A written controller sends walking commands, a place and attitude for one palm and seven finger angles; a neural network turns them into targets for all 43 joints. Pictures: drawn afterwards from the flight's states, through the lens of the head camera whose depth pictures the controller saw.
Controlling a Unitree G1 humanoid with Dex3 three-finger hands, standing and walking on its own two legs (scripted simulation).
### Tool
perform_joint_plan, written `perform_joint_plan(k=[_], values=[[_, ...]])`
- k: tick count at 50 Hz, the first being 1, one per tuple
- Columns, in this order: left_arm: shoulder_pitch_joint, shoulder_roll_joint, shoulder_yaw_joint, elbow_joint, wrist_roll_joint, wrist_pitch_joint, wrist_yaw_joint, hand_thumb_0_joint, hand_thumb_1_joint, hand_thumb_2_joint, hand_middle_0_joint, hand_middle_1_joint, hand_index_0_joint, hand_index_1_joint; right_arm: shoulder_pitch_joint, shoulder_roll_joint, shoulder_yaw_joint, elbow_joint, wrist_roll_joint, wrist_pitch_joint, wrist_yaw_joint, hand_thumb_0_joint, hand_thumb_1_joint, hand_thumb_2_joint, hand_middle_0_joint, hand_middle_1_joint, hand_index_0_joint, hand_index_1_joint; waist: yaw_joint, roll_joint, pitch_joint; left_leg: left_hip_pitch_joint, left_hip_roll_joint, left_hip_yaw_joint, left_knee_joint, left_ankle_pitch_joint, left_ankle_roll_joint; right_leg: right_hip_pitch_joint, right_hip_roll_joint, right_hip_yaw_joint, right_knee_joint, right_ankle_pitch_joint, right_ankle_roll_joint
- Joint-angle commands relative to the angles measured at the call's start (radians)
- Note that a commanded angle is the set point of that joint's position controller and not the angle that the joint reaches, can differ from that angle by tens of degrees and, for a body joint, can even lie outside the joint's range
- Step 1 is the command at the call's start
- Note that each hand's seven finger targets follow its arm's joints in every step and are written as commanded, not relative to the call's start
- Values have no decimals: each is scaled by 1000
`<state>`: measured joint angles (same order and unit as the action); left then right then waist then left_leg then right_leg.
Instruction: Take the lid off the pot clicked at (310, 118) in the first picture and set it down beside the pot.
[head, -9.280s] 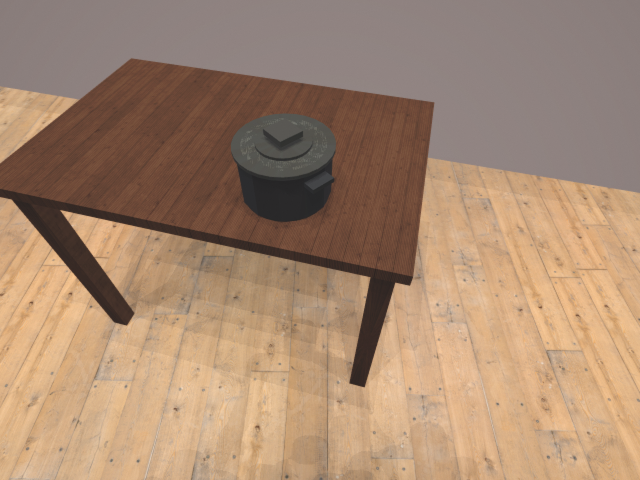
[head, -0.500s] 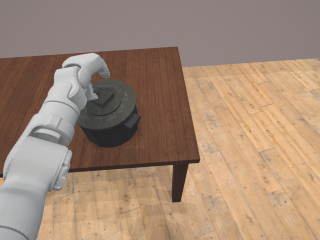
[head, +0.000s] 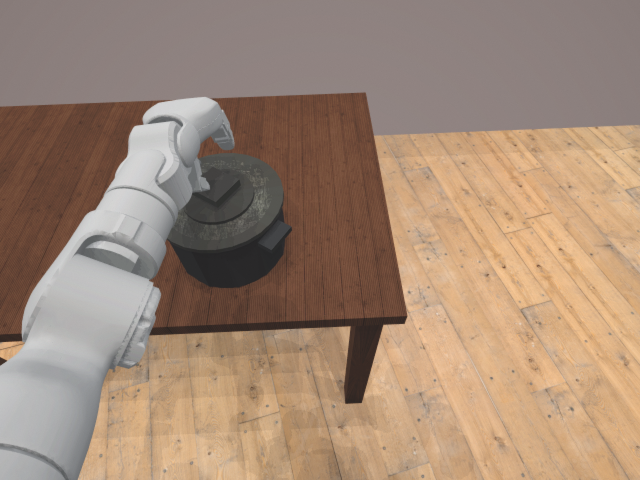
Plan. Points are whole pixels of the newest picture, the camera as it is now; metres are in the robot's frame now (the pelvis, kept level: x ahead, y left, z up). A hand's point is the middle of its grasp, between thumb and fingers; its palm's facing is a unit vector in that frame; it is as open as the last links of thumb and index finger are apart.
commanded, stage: lower the open fingers around the knob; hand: left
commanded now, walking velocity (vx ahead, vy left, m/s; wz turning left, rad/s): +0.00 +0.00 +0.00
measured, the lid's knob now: (215, 186) +0.53 +0.13 +0.05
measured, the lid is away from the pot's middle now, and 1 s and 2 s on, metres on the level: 0.00 0.00 0.00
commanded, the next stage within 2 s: close the fingers and squeeze the knob in 0.94 s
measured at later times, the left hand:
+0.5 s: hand (200, 179) +0.49 +0.13 +0.09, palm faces -0.37 -0.07 -0.93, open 10.1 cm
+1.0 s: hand (204, 192) +0.48 +0.13 +0.08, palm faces -0.38 -0.05 -0.92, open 10.4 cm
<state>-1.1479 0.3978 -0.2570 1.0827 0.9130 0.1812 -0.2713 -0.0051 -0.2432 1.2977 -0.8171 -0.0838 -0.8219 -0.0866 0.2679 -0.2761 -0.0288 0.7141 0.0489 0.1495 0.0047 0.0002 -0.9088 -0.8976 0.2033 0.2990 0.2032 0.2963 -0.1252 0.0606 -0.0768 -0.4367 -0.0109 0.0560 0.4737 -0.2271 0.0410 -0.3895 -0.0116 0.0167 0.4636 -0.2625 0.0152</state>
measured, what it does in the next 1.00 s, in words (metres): stands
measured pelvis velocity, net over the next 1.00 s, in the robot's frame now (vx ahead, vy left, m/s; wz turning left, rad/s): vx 0.00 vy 0.00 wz -0.01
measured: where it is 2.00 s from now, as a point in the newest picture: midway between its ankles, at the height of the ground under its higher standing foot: outside the picture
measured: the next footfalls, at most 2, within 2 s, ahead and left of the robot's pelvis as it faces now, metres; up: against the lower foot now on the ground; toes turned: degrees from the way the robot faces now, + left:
none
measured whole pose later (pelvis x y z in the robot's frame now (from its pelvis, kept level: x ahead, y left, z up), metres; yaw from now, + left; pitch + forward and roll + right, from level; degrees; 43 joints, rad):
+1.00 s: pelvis +0.00 +0.00 +0.00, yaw +0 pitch +12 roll -1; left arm -1.09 0.40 -0.25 1.14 0.92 0.14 -0.20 -0.01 -0.24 1.30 -0.82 -0.08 -0.78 -0.07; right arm 0.27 -0.27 -0.04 0.73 0.05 0.16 0.00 0.00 -0.91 -0.90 0.20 0.30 0.20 0.30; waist -0.14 0.05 -0.08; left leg -0.49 0.00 0.06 0.53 -0.25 0.04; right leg -0.44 0.00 0.02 0.51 -0.28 0.01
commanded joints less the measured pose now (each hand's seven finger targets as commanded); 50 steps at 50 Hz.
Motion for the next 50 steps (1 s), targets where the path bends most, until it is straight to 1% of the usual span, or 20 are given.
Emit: perform_joint_plan(k=[1,3,7,9,13,15,17,21,24,26,29,31,32,34,39,42,44,46,47,50], values=[[-551,201,53,-178,26,-7,36,0,-252,1301,-811,-81,-811,-81,84,-153,-53,-66,-1,-25,-13,0,-900,-900,200,300,200,300,-23,-58,-426,362,-12,-58,26,383,21,24,65,-26,-29,371,-48],[-552,245,86,-166,21,-5,39,0,-252,1301,-811,-81,-811,-81,90,-163,-48,-62,0,-22,-19,0,-900,-900,200,300,200,300,-22,-95,-408,325,-15,-49,10,329,24,47,66,-26,-35,368,-42],[-513,186,47,-149,16,-8,35,0,-252,1301,-811,-81,-811,-81,94,-158,-51,-59,-1,-25,-19,0,-900,-900,200,300,200,300,-24,-76,-391,328,-14,-45,16,354,23,36,65,-31,-30,376,-44],[-475,223,74,-132,14,-13,33,0,-252,1301,-811,-81,-811,-81,94,-161,-48,-65,2,-24,-23,0,-900,-900,200,300,200,300,-18,-97,-390,297,-18,-39,14,329,27,63,63,-23,-34,383,-41],[-530,276,109,-236,26,-42,45,0,-252,1301,-811,-81,-811,-81,112,-157,-57,-68,-9,-31,-24,0,-900,-900,200,300,200,300,-13,-46,-474,349,-14,-44,29,393,29,78,61,-9,-28,432,-45],[-439,261,101,-152,26,-38,49,0,-252,1301,-811,-81,-811,-81,105,-158,-52,-65,0,-27,-24,0,-900,-900,200,300,200,300,-11,-92,-398,297,-18,-33,22,359,28,76,66,-18,-33,424,-41],[-439,210,69,-187,16,-39,55,0,-252,1301,-811,-81,-811,-81,102,-153,-60,-66,0,-26,-21,0,-900,-900,200,300,200,300,-14,-64,-413,323,-13,-30,30,400,28,72,64,-21,-26,439,-41],[-452,254,98,-234,23,-50,64,0,-252,1301,-811,-81,-811,-81,104,-154,-64,-66,-5,-29,-19,0,-900,-900,200,300,200,300,-10,-48,-457,341,-16,-34,46,426,31,80,64,-11,-26,472,-42],[-382,255,105,-189,9,-46,66,0,-252,1301,-811,-81,-811,-81,95,-158,-61,-64,3,-22,-19,0,-900,-900,200,300,200,300,-9,-90,-406,305,-16,-21,41,393,32,93,64,-17,-26,474,-37],[-433,257,96,-262,14,-61,65,0,-252,1301,-811,-81,-811,-81,86,-154,-64,-71,-2,-24,-19,0,-900,-900,200,300,200,300,-7,-36,-457,332,-20,-25,52,419,32,89,60,-6,-21,492,-40],[-363,240,89,-184,3,-59,66,0,-252,1301,-811,-81,-811,-81,86,-159,-61,-59,7,-13,-21,0,-900,-900,200,300,200,300,-16,-104,-376,283,-16,-19,44,363,30,79,63,-21,-22,461,-35],[-418,235,74,-234,15,-71,70,0,-252,1301,-811,-81,-811,-81,78,-152,-63,-64,4,-15,-20,0,-900,-900,200,300,200,300,-16,-42,-426,323,-17,-30,55,393,28,54,62,-13,-14,448,-42],[-387,204,54,-202,19,-66,75,0,-252,1301,-811,-81,-811,-81,81,-150,-62,-57,6,-11,-17,0,-900,-900,200,300,200,300,-19,-26,-390,327,-11,-30,55,403,25,27,65,-25,-10,428,-43],[-320,201,73,-150,10,-61,83,0,-252,1301,-811,-81,-811,-81,82,-153,-62,-57,6,-9,-12,0,-900,-900,200,300,200,300,-11,-59,-370,314,-8,-30,59,394,22,14,69,-34,-7,406,-43],[-388,143,21,-147,17,-46,96,0,-252,1301,-811,-81,-811,-81,73,-153,-62,-47,7,3,-10,0,-900,-900,200,300,200,300,-30,-49,-368,308,-2,-32,59,345,16,-27,70,-37,-1,351,-44],[-389,191,59,-95,14,-34,101,0,-252,1301,-811,-81,-811,-81,79,-159,-56,-42,8,1,-15,0,-900,-900,200,300,200,300,-31,-80,-363,267,-5,-33,52,298,17,-12,67,-33,0,337,-42],[-426,141,16,-108,12,-32,97,0,-252,1301,-811,-81,-811,-81,76,-154,-56,-42,8,1,-18,0,-900,-900,200,300,200,300,-45,-77,-366,273,-6,-33,54,282,19,-26,67,-33,-1,326,-41],[-463,216,67,-140,27,-44,100,0,-252,1301,-811,-81,-811,-81,86,-158,-56,-47,2,-4,-20,0,-900,-900,200,300,200,300,-33,-44,-427,293,-8,-45,58,301,18,-10,67,-21,2,334,-46],[-444,177,43,-113,23,-44,99,0,-252,1301,-811,-81,-811,-81,89,-153,-56,-46,2,-6,-21,0,-900,-900,200,300,200,300,-41,-46,-400,288,-7,-41,60,299,19,-23,68,-27,4,329,-46],[-498,218,69,-146,24,-54,106,0,-252,1301,-811,-81,-811,-81,107,-158,-57,-43,-1,-12,-24,0,-900,-900,200,300,200,300,-46,-52,-413,285,-6,-45,55,286,20,-19,70,-23,-1,330,-43]])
